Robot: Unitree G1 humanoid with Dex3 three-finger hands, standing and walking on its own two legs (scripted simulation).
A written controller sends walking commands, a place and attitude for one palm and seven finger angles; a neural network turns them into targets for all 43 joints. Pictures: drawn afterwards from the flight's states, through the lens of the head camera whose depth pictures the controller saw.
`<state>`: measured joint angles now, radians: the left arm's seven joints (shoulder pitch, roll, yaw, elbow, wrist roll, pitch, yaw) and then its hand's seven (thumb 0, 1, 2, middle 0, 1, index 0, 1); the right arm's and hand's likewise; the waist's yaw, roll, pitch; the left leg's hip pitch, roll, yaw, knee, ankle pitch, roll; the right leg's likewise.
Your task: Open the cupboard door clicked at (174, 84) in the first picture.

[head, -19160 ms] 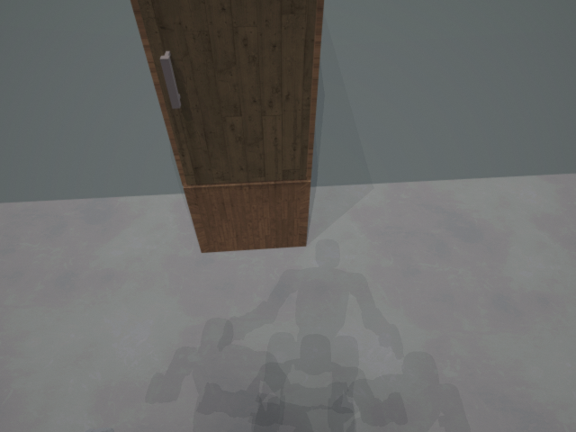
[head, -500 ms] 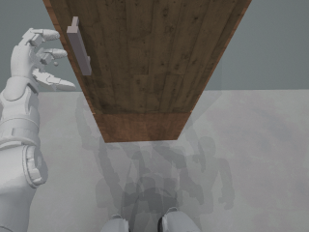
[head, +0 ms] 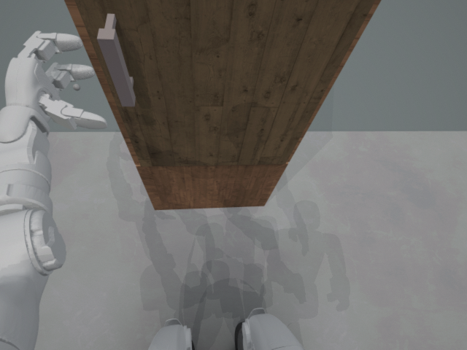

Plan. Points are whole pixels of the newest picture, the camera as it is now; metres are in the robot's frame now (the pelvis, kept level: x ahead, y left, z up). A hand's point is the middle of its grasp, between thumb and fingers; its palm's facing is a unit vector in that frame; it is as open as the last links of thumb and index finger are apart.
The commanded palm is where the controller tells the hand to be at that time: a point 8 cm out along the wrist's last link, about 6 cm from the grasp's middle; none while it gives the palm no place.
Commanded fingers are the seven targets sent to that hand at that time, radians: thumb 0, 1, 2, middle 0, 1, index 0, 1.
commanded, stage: move the hooked fingers beside the handle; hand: left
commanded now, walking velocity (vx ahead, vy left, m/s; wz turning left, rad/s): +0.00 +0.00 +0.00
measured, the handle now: (120, 63) +0.56 +0.14 +0.10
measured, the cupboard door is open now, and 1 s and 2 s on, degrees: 0 0 0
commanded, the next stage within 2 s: slide the fingers in behind the handle in 0.48 s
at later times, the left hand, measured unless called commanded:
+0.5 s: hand (68, 88) +0.51 +0.21 +0.10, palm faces -0.03 -1.00 +0.01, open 14.0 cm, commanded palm +0.50 +0.26 +0.10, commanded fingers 0.00 -0.50 0.30 -0.30 -1.20 -0.30 -1.20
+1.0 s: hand (85, 92) +0.51 +0.19 +0.10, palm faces -0.05 -1.00 +0.01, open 14.0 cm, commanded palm +0.49 +0.23 +0.10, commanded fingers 0.00 -0.50 0.30 -0.30 -1.20 -0.30 -1.20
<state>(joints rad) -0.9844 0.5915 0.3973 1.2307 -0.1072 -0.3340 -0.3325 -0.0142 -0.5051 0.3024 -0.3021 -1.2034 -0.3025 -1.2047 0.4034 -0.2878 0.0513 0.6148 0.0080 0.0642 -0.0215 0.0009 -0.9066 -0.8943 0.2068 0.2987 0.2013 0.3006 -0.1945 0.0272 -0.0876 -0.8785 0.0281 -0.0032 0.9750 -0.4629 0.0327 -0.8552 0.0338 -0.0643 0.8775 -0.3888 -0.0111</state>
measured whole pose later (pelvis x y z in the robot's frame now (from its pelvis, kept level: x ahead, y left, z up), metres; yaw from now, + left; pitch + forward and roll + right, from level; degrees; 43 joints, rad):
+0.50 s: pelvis +0.01 +0.00 +0.00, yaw -1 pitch +20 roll -4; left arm -0.89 0.57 0.41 1.15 -0.13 -0.33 -0.35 -0.01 -0.50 0.30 -0.30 -1.20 -0.30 -1.20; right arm 0.42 -0.28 0.04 0.61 0.01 0.09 -0.01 0.00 -0.91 -0.89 0.21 0.30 0.20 0.30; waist -0.18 0.03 -0.11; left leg -0.83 0.03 0.01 0.95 -0.47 0.03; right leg -0.81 0.04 -0.05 0.85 -0.39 -0.01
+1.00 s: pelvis +0.00 +0.00 +0.00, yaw +0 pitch +20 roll -4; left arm -0.93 0.52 0.36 1.17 -0.13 -0.35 -0.30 -0.01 -0.51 0.30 -0.30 -1.20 -0.30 -1.20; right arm 0.40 -0.27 0.04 0.62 0.01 0.06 0.00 0.00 -0.91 -0.89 0.21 0.30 0.20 0.30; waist -0.18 0.03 -0.10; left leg -0.86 0.03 0.00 0.98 -0.47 0.04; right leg -0.84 0.03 -0.06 0.88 -0.39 -0.01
